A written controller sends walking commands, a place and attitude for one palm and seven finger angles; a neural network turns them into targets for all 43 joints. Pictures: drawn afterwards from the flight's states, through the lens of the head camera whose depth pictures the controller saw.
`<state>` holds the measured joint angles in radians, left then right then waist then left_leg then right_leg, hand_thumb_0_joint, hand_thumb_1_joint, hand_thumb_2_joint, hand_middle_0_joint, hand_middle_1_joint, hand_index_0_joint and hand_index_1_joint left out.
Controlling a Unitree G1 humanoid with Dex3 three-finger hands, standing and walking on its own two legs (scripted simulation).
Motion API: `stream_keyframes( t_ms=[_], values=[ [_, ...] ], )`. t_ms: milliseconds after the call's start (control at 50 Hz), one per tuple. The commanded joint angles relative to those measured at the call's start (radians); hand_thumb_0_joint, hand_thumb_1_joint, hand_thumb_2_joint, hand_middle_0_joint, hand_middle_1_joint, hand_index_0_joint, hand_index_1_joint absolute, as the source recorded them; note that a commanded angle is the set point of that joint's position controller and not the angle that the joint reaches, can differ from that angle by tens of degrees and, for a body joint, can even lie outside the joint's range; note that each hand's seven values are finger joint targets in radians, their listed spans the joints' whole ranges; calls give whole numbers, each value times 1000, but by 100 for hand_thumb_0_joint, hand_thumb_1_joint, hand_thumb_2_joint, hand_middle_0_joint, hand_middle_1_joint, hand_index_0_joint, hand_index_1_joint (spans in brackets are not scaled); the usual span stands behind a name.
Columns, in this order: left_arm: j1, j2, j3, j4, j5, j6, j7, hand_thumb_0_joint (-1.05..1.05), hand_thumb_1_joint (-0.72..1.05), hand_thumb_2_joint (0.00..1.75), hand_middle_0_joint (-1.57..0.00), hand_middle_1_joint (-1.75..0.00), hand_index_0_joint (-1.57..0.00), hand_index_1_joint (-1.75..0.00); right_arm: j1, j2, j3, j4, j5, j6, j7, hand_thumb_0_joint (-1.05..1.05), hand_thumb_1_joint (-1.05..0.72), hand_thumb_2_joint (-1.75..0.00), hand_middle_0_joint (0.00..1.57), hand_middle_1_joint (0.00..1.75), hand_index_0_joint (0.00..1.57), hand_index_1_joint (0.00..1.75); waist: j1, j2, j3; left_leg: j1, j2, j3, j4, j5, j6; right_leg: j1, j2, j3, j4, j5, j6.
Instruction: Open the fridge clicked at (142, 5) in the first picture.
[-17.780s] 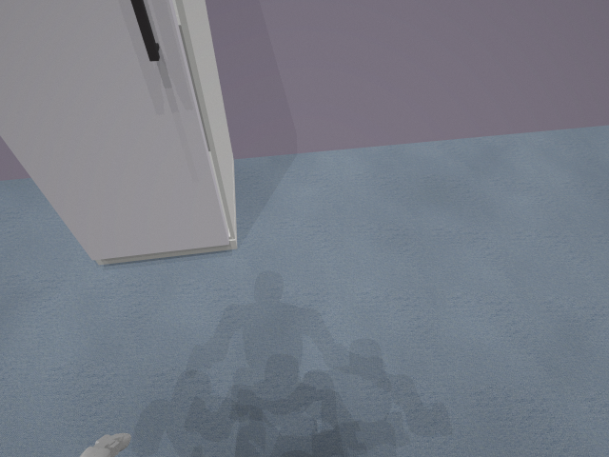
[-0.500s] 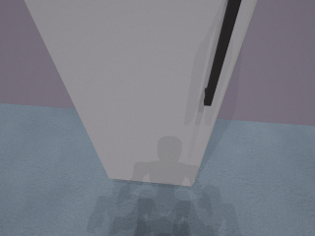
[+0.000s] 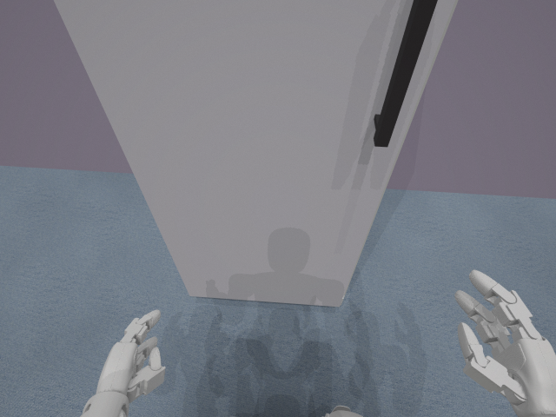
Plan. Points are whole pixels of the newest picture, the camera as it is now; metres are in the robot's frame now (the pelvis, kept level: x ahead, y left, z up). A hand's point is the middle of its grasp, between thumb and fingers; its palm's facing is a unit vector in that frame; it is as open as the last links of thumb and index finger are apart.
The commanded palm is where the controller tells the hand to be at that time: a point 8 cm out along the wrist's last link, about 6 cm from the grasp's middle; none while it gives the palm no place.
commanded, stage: raise the hand to about handle height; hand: right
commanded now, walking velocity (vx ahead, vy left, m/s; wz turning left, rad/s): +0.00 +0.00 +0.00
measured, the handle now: (405, 44) +0.52 -0.12 +0.27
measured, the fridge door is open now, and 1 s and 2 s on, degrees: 0 0 0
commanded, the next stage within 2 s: move the hooked fingers beside the handle in 1.78 s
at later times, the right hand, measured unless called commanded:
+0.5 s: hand (547, 317) +0.23 -0.26 +0.13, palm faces +0.04 +1.00 -0.06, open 11.0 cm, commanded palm +0.19 -0.31 +0.14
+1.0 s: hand out of the picture +0.24 -0.31 +0.22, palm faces +0.10 +0.99 -0.10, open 13.7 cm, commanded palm +0.21 -0.35 +0.24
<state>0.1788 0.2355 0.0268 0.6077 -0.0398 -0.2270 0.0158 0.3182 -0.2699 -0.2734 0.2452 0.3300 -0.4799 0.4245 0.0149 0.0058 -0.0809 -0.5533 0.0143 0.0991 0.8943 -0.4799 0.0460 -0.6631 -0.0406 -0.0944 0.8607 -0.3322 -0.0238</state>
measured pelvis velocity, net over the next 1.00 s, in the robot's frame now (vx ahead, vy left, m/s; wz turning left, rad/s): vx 0.00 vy -0.03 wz -0.04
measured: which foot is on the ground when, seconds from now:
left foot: down 0.00-1.00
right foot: down 0.00-1.00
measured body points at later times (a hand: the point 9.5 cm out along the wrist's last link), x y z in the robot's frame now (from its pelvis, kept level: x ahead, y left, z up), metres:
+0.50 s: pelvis +0.01 -0.01 +0.02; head +0.03 -0.01 +0.47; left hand +0.18 +0.23 -0.05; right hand +0.23 -0.32 +0.13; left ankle -0.01 +0.09 -0.69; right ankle +0.06 -0.11 -0.69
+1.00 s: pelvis +0.00 -0.03 +0.04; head -0.03 -0.02 +0.49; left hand +0.21 +0.17 -0.01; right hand +0.23 -0.36 +0.23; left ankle -0.01 +0.09 -0.69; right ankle +0.06 -0.11 -0.69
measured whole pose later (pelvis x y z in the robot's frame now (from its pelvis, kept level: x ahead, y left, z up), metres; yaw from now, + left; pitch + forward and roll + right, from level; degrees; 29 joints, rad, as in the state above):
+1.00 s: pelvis +0.00 -0.03 +0.04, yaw -2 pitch -4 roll +1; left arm 0.18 0.23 -0.11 0.61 -0.09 -0.25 0.11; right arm -0.03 -0.47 -0.42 -0.05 0.35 0.19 0.39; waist -0.07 -0.04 0.00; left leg -0.10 0.02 0.13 0.44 -0.27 0.00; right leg -0.25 0.01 -0.07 0.47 -0.17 -0.06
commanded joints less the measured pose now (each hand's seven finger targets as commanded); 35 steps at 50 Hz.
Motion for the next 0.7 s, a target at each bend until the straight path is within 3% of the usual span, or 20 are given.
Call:
stream_keyframes(
  t_ms=[0,20,60,100,120,160,180,240,300,340,380,420,460,500,540,600,640,680],
  values=[
    [-19,154,43,-205,-3,-52,45,0,90,90,-20,-30,-20,-30,-33,-247,-204,-304,103,-6,20,0,-50,-73,23,55,23,55,-50,-4,-194,19,12,-177,-219,89,-58,115,36,78,-24,74,1],
    [-15,146,39,-204,-1,-56,53,0,90,90,-20,-30,-20,-30,-114,-237,-180,-403,95,-19,-1,0,-48,-72,23,57,23,57,-33,-46,-211,10,7,-174,-222,104,-57,159,28,87,-30,87,-6],
    [8,136,31,-182,1,-71,66,0,90,90,-20,-30,-20,-30,-122,-208,-138,-474,75,-39,-36,0,-43,-70,23,60,23,60,-8,-91,-195,-1,0,-162,-228,161,-54,211,19,99,-38,109,-11],
    [25,143,19,-150,2,-79,78,0,90,90,-20,-30,-20,-30,-190,-209,-94,-466,56,-31,-36,0,-39,-68,24,63,24,63,34,-63,-123,-20,2,-180,-254,166,-63,193,11,111,-30,93,-17],
    [26,150,18,-133,-1,-82,85,0,90,90,-20,-30,-20,-30,-201,-231,-103,-424,48,-17,-27,0,-36,-67,24,64,24,64,38,-53,-87,-28,4,-185,-273,145,-65,180,10,114,-35,76,-16],
    [12,158,10,-120,-9,-91,95,0,90,90,-20,-30,-20,-30,-203,-243,-86,-378,46,24,4,0,-32,-65,24,68,24,68,29,-95,-50,-20,8,-186,-306,85,-59,186,11,120,-66,49,-17],
    [5,159,7,-122,-12,-96,99,0,90,90,-20,-30,-20,-30,-204,-268,-100,-371,47,53,15,0,-29,-64,24,69,24,69,18,-121,-66,1,12,-189,-320,70,-57,198,11,121,-81,47,-18],
    [-10,153,0,-136,-15,-104,100,0,90,90,-20,-30,-20,-30,-158,-307,-172,-364,72,139,29,0,-22,-61,25,74,25,74,-24,-96,-146,114,25,-185,-331,208,-72,254,10,131,-119,132,-17],
    [-25,145,-7,-145,-15,-107,91,0,90,90,-20,-30,-20,-30,-92,-322,-248,-322,109,201,17,0,-15,-58,25,78,25,78,-58,-46,-140,193,29,-175,-337,347,-87,265,10,136,-153,190,-7],
    [-22,138,-6,-155,-19,-112,82,0,90,90,-20,-30,-20,-30,-68,-292,-241,-372,119,211,8,0,-11,-56,26,81,26,81,-62,-26,-161,208,11,-125,-328,429,-85,314,14,127,-187,236,-10],
    [-22,140,-5,-160,-21,-123,74,0,90,90,-20,-30,-20,-30,-60,-276,-224,-412,117,225,-3,0,-6,-54,26,84,26,84,-63,-49,-157,198,-5,-87,-327,453,-74,358,15,121,-215,260,-13],
    [-16,144,-6,-162,-23,-131,67,0,90,90,-20,-30,-20,-30,-70,-276,-217,-440,114,243,-6,0,-1,-52,26,87,26,87,-62,-45,-147,207,-9,-83,-338,476,-74,383,15,117,-232,277,-14],
    [-13,148,-5,-158,-25,-134,70,0,90,90,-20,-30,-20,-30,-72,-275,-215,-435,106,270,-13,0,3,-50,27,90,27,90,-58,-20,-121,189,-23,-53,-351,428,-63,398,12,116,-260,264,-15],
    [-15,153,-9,-155,-24,-136,74,0,90,90,-20,-30,-20,-30,-124,-306,-229,-472,105,290,-21,0,8,-48,27,93,27,93,-63,-42,-104,205,-26,-50,-368,395,-51,418,10,122,-282,257,-14],
    [-22,147,-15,-153,-27,-138,79,0,90,90,-20,-30,-20,-30,-179,-315,-225,-526,91,308,-31,0,13,-46,27,96,27,96,-60,-86,-132,211,-30,-32,-377,376,-43,469,9,125,-310,261,-13],
    [-29,146,-25,-142,-29,-137,90,0,90,90,-20,-30,-20,-30,-269,-332,-219,-548,79,341,-49,0,20,-43,28,100,28,100,-57,-96,-86,212,-38,-23,-413,305,-35,499,4,142,-354,211,-8],
    [-40,141,-32,-141,-30,-139,95,0,90,90,-20,-30,-20,-30,-326,-348,-222,-583,66,362,-57,0,24,-41,28,103,28,103,-59,-148,-112,236,-35,-19,-428,301,-30,542,4,152,-383,211,-5],
    [-47,139,-39,-135,-33,-136,100,0,90,90,-20,-30,-20,-30,-344,-345,-222,-550,63,396,-58,0,29,-39,29,107,29,107,-57,-110,-78,238,-36,-12,-449,282,-31,550,1,164,-414,179,-1]
  ],
)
